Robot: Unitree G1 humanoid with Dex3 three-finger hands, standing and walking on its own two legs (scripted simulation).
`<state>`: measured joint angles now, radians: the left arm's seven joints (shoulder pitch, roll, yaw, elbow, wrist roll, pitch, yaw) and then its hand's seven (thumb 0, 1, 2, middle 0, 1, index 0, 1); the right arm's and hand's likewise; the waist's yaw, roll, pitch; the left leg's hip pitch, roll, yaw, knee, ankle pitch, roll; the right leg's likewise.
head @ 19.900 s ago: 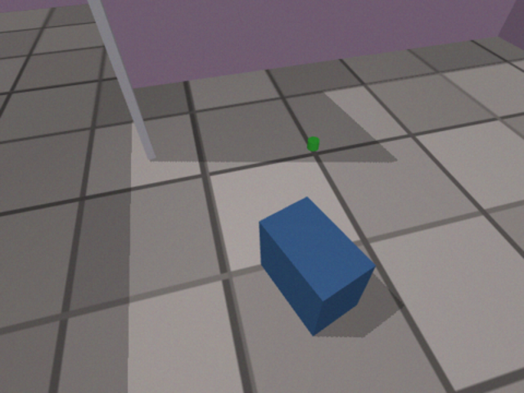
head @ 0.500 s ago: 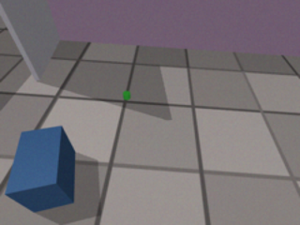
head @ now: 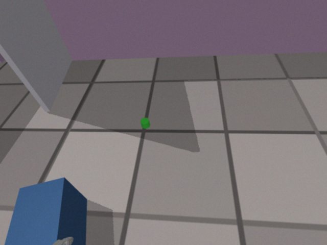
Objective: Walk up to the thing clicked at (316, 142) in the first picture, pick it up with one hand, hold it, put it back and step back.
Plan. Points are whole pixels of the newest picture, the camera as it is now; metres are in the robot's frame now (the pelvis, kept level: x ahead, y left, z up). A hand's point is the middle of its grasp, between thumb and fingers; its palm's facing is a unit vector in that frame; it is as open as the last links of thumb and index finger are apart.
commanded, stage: walk up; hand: left
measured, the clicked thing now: (145, 123) +1.14 +0.23 -0.73
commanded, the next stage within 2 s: none
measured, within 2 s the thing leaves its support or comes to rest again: neither
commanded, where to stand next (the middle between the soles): +0.75 +0.00 m, yaw +0 degrees
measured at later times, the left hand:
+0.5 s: hand (81, 213) +0.26 +0.30 -0.15, palm faces -0.05 -0.95 -0.32, open 7.4 cm
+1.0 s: hand (108, 143) +0.49 +0.24 -0.11, palm faces -0.02 -0.91 -0.40, open 7.4 cm
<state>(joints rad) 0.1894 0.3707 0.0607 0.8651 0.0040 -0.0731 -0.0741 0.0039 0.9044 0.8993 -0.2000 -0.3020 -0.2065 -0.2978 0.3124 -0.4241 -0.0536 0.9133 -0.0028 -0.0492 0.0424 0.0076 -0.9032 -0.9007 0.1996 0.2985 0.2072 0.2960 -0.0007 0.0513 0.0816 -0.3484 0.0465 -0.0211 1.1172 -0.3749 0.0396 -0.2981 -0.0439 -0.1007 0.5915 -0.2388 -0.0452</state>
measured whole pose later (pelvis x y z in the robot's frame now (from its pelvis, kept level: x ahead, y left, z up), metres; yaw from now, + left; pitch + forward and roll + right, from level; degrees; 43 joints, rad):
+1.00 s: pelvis +0.43 -0.04 +0.01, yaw +0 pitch -2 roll +0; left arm 0.31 0.40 0.05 0.83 0.01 -0.08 -0.06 0.00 0.90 0.90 -0.20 -0.30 -0.21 -0.30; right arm 0.29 -0.42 -0.05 0.87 -0.01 -0.04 0.07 0.01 -0.90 -0.90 0.20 0.30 0.21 0.30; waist 0.02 0.04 0.07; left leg -0.49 0.09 0.03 0.83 -0.28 0.00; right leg -0.21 -0.04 -0.12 0.51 -0.26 -0.04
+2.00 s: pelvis +0.67 -0.03 -0.02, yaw +1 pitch -2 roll -1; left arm 0.17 0.40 0.01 0.97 0.00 -0.02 0.01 0.01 0.90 0.90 -0.20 -0.30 -0.21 -0.30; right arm 0.15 -0.38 -0.02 0.96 -0.01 0.02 0.03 0.00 -0.90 -0.90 0.20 0.30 0.21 0.30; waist 0.00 0.00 0.10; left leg -0.37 0.04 0.01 0.74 -0.32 -0.01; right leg -0.36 -0.04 -0.01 0.73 -0.34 -0.01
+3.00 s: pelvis +0.69 -0.02 +0.02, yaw +0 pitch -2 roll +0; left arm 0.08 0.35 0.01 1.15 0.01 -0.01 -0.01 0.01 0.90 0.90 -0.20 -0.30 -0.21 -0.30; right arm 0.09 -0.36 -0.02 1.15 0.00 0.02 0.03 0.00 -0.90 -0.90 0.20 0.30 0.21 0.30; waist -0.02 0.01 0.06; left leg -0.16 0.03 0.05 0.38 -0.18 -0.01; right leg -0.16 -0.05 0.01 0.37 -0.17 0.04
